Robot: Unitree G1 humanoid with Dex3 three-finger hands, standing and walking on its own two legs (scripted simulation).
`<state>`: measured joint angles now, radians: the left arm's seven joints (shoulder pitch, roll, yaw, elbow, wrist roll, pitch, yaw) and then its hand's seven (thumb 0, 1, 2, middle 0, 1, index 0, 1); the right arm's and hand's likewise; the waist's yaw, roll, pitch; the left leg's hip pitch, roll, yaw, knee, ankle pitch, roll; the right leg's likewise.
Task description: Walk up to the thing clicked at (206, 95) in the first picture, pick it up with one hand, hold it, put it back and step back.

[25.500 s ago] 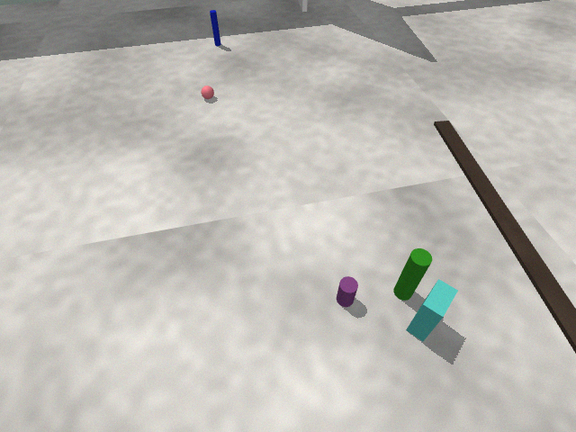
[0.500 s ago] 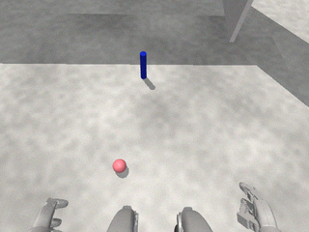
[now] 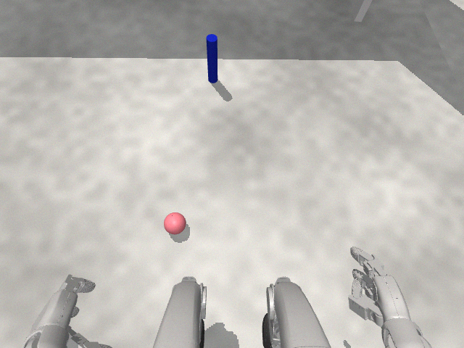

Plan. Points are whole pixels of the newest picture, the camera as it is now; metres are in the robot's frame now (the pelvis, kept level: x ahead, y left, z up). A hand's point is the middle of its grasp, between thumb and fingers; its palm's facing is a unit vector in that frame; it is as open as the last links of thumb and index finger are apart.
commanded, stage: rise first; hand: left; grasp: from above
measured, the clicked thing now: (174, 223) +0.46 +0.20 -0.59
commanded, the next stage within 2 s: approach in 1.66 s
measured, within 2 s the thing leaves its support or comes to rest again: neither
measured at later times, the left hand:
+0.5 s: hand (126, 255) +0.31 +0.28 -0.33, palm faces -0.48 -0.28 -0.83, open 13.7 cm
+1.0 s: hand (138, 238) +0.37 +0.28 -0.42, palm faces -0.45 -0.02 -0.89, open 13.3 cm
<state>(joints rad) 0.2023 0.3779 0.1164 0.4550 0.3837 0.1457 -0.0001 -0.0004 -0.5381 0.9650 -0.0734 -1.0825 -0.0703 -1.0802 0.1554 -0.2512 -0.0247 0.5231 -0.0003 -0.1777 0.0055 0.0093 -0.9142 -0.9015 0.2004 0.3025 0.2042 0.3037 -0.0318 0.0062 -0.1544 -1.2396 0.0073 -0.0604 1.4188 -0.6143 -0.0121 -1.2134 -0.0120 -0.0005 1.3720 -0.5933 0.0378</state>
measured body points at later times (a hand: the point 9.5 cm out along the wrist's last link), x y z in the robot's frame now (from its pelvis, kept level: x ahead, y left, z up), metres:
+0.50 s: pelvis -0.06 -0.01 -0.19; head +0.15 +0.00 +0.21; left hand +0.33 +0.29 -0.28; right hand +0.06 -0.29 -0.33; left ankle +0.02 +0.12 -0.59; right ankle +0.03 -0.15 -0.59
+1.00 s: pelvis -0.07 +0.01 -0.26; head +0.15 +0.06 +0.13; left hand +0.39 +0.28 -0.37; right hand -0.02 -0.28 -0.37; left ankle +0.02 +0.12 -0.59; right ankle +0.03 -0.14 -0.59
